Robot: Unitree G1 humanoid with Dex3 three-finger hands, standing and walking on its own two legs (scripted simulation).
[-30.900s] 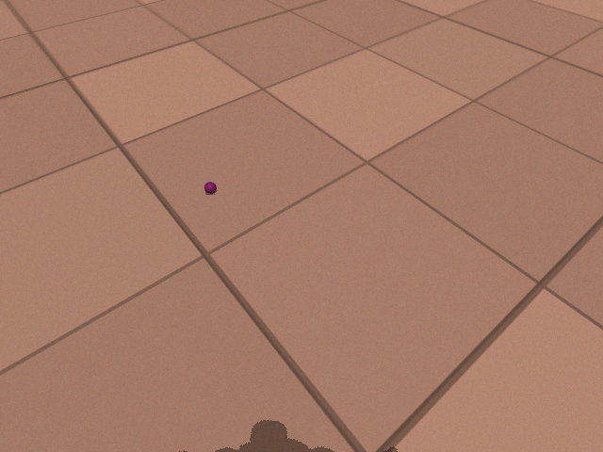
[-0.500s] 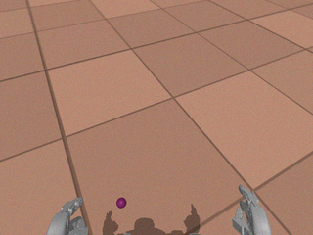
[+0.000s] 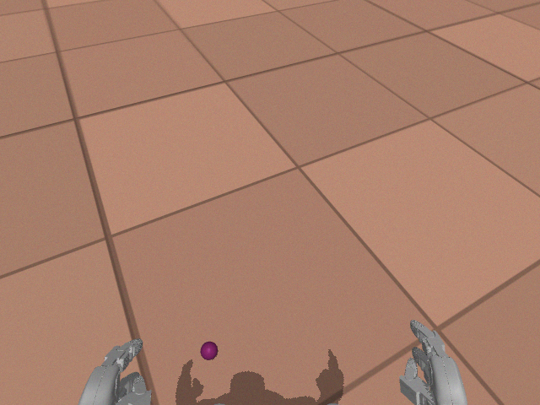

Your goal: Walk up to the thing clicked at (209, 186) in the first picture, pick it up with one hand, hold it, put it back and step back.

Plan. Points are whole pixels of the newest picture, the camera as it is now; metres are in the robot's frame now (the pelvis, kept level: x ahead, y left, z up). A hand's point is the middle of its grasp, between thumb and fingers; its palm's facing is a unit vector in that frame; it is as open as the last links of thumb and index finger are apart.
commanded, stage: home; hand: left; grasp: from above
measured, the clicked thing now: (209, 350) +0.41 +0.19 -0.68
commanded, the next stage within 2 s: stand in 0.28 s
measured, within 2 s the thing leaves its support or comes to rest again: neither
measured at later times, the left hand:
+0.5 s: hand out of the picture +0.15 +0.21 -0.08, palm faces +0.02 -0.95 -0.31, open 7.4 cm
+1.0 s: hand out of the picture +0.02 +0.24 -0.11, palm faces +0.06 -0.95 -0.32, open 7.4 cm
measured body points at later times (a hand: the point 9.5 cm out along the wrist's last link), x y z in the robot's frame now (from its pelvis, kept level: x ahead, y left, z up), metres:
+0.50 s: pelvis -0.01 +0.00 +0.01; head +0.01 +0.01 +0.46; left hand +0.15 +0.25 -0.06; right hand +0.14 -0.25 -0.08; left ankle +0.00 +0.13 -0.68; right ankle +0.00 -0.15 -0.68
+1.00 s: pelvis -0.01 +0.01 +0.06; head -0.01 +0.02 +0.51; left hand +0.02 +0.29 -0.09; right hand +0.07 -0.26 -0.08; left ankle +0.00 +0.13 -0.68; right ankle +0.00 -0.15 -0.68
